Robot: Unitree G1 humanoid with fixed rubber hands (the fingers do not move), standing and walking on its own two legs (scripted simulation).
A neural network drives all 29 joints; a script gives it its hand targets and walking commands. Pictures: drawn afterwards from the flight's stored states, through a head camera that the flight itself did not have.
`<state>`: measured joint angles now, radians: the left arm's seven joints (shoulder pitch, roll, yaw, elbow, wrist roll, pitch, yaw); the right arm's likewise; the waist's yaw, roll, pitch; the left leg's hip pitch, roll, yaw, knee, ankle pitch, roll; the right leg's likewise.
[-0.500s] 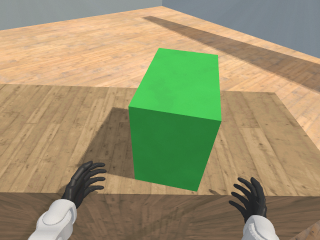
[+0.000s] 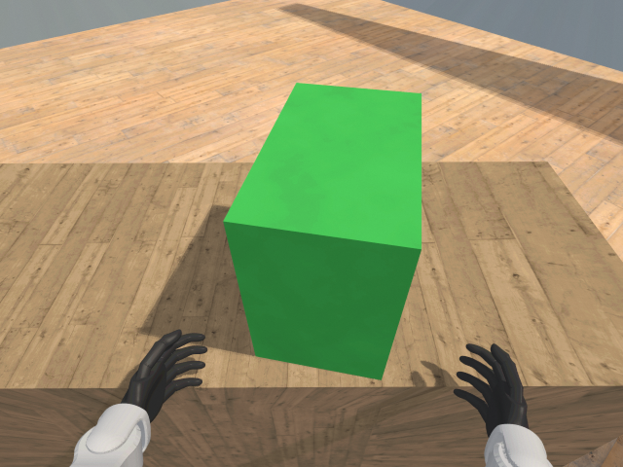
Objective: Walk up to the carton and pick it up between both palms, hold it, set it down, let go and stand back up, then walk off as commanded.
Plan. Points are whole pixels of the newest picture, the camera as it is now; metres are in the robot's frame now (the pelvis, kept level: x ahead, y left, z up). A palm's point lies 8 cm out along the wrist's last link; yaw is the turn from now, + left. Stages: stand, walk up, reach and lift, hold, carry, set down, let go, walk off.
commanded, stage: set down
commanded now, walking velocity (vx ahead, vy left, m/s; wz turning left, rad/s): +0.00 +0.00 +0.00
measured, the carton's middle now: (337, 226) +0.45 +0.02 +0.08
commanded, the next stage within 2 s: let go in 1.32 s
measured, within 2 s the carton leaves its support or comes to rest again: neither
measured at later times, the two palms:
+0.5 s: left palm (153, 398) +0.21 +0.23 +0.01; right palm (507, 426) +0.20 -0.19 +0.00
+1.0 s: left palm (158, 399) +0.21 +0.22 +0.01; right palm (513, 426) +0.21 -0.20 +0.00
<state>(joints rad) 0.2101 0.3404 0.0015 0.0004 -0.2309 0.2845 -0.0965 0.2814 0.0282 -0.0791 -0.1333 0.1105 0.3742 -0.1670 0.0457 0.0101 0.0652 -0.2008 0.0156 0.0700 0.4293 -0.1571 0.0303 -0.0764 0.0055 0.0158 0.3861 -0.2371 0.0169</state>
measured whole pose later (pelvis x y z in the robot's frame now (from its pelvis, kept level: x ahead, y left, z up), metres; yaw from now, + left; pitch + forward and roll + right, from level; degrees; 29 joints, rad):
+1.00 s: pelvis +0.00 -0.01 +0.00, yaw +0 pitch -8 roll +0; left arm 0.18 0.26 0.05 0.15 -0.09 0.26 -0.05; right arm 0.24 -0.07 -0.05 0.18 0.05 0.09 0.07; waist 0.03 0.00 0.07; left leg -0.09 0.02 0.07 0.37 -0.15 0.00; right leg 0.02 0.01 0.02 0.37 -0.24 -0.01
